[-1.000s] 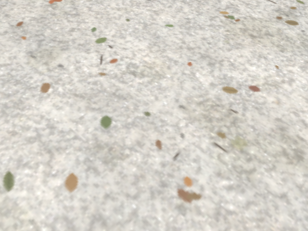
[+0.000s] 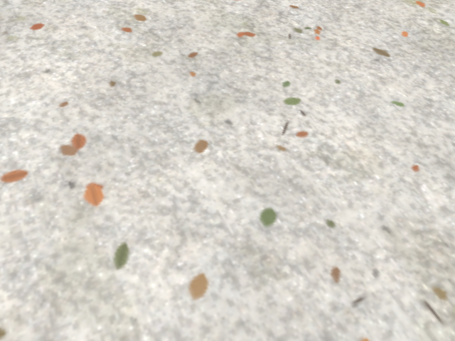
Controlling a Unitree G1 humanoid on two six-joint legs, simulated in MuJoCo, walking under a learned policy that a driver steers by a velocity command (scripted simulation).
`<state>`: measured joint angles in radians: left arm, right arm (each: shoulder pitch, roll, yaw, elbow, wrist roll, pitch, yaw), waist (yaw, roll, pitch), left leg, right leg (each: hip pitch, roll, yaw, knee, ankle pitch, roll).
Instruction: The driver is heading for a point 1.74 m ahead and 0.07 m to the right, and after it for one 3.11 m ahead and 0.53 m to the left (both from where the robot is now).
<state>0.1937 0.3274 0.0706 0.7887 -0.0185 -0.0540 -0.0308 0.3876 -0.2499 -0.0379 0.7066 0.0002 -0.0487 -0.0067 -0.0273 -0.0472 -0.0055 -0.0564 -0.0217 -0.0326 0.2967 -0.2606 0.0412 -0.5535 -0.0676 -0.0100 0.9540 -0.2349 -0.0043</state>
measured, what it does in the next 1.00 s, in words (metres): walks ahead: right foot, then left foot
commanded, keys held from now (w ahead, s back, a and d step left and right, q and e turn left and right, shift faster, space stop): w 0.38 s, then no key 0.62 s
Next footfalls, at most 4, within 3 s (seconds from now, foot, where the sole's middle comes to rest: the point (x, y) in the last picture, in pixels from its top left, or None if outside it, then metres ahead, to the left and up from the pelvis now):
0.26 right None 0.29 -0.15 -0.78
0.72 left None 0.51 0.06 -0.78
0.98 right None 0.42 -0.19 -0.78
2.56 right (261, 234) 0.88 -0.16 -0.78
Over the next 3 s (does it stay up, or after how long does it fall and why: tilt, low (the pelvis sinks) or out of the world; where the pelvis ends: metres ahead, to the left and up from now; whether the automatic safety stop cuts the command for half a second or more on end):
stays up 0.80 -0.06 -0.01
